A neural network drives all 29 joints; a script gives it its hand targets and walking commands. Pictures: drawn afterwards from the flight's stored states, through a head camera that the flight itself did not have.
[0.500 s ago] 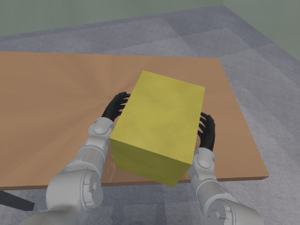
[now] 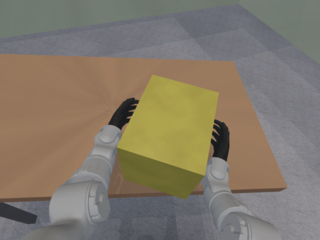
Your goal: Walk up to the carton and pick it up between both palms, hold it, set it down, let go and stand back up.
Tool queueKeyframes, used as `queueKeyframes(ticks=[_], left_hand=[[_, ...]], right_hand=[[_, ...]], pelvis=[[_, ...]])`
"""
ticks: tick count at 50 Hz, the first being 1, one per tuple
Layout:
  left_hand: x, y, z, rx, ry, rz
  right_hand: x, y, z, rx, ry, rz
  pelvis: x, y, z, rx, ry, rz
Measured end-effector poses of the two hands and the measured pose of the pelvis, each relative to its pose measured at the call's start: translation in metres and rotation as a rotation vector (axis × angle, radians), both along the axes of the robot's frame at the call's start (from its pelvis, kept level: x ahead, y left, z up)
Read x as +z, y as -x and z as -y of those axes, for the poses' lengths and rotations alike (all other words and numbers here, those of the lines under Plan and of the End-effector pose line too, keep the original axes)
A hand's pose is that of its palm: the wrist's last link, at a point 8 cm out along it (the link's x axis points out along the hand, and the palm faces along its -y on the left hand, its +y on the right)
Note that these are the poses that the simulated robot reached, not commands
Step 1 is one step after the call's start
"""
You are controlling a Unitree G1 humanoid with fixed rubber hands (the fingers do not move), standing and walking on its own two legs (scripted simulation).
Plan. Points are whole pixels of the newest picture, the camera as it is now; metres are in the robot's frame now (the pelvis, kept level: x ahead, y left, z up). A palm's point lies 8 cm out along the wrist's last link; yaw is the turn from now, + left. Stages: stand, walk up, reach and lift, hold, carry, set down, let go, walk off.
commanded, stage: reach and lift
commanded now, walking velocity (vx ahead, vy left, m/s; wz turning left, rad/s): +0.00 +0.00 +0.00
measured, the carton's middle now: (169, 137) +0.39 -0.02 -0.01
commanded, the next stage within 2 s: none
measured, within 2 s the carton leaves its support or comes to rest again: leaves its support in 0.32 s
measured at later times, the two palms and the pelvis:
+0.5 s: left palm (120, 124) +0.41 +0.11 +0.04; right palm (222, 154) +0.33 -0.16 +0.01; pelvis -0.01 -0.01 +0.00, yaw +0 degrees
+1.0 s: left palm (116, 108) +0.41 +0.11 +0.11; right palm (232, 132) +0.36 -0.17 +0.08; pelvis +0.00 -0.02 +0.01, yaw +1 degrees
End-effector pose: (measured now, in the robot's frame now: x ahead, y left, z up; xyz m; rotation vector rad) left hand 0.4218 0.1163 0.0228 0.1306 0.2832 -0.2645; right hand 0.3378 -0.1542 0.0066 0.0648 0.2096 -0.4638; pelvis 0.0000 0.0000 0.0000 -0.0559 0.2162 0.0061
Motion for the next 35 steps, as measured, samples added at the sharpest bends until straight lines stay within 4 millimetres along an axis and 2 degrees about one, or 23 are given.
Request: queueKeyframes(ticks=[24,30,35], left_hand=[[0.015,0.012,0.008,0.016,-0.092,0.058],[0.017,0.013,0.007,0.041,-0.088,0.05],[0.026,0.011,0.007,0.064,-0.099,0.055]], right_hand=[[0.003,0.006,0.007,0.04,0.014,0.019],[0.005,0.003,0.007,0.067,0.041,0.001],[0.014,-0.003,0.008,0.084,0.039,0.002]], pelvis=[[0.003,0.007,0.011,0.0,-0.013,0.002],[0.003,0.006,0.012,0.0,-0.013,0.0],[0.003,0.004,0.011,0.0,-0.013,-0.004]])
